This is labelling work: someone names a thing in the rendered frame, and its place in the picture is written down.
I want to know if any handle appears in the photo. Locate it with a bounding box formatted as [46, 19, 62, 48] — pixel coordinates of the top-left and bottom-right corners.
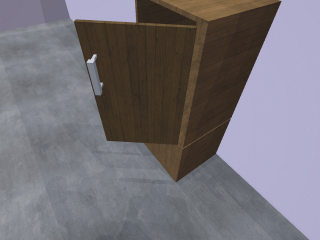
[86, 54, 104, 96]

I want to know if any cupboard door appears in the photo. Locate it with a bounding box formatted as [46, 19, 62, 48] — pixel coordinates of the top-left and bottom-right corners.
[74, 19, 197, 145]

